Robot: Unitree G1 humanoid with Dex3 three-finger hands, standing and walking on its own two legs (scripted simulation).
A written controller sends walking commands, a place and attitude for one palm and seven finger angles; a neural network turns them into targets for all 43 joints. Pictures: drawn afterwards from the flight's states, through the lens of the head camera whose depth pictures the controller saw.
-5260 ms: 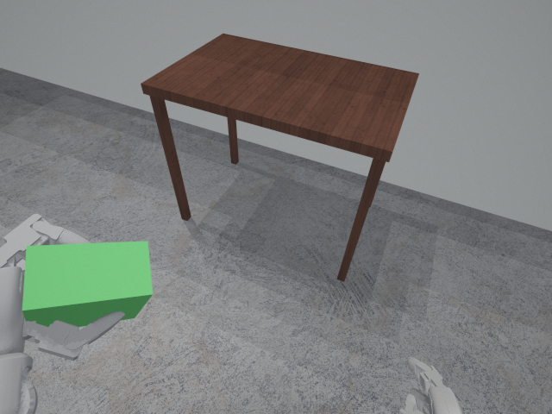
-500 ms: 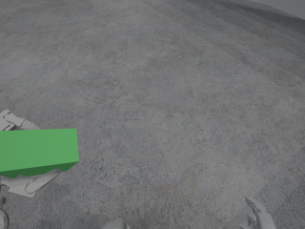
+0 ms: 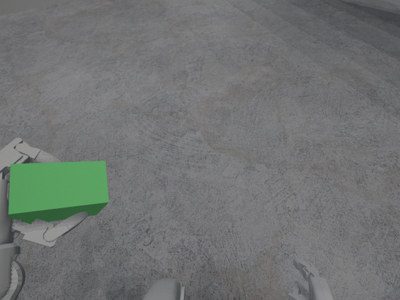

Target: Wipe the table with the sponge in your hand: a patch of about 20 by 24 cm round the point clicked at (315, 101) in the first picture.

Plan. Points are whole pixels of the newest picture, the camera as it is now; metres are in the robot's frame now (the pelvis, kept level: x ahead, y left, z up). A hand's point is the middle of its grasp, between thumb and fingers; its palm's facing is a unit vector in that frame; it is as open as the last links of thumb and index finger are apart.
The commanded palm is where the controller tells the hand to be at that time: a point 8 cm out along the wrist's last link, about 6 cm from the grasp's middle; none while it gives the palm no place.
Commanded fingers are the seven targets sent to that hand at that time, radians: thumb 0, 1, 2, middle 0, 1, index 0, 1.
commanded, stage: walk to a spot facing it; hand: left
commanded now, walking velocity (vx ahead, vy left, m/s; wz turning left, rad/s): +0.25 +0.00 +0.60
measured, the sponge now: (74, 192) +0.23 +0.21 +0.16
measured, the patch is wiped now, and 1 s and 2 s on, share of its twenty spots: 0.00 0.00 0.00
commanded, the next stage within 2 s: turn to face it in 0.14 s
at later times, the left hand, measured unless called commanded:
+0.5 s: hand (35, 161) +0.26 +0.26 +0.20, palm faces +0.51 -0.71 -0.49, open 10.3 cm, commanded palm +0.20 +0.30 +0.19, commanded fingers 0.00 0.10 1.30 -1.20 -1.60 -1.20 -1.60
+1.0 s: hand (15, 218) +0.18 +0.25 +0.19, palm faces +0.74 -0.53 -0.42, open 10.3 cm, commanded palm +0.11 +0.26 +0.19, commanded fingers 0.00 0.10 1.30 -1.20 -1.60 -1.20 -1.60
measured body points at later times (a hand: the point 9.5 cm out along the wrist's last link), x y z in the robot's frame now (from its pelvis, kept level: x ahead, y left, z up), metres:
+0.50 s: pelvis +0.10 -0.01 +0.01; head +0.15 +0.00 +0.46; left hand +0.23 +0.29 +0.23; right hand +0.31 -0.16 -0.09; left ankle +0.11 +0.13 -0.73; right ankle +0.16 -0.14 -0.69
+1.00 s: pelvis +0.10 -0.06 +0.00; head +0.13 -0.03 +0.44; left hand +0.14 +0.27 +0.21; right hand +0.40 -0.21 -0.06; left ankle +0.05 +0.05 -0.73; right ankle +0.17 -0.13 -0.72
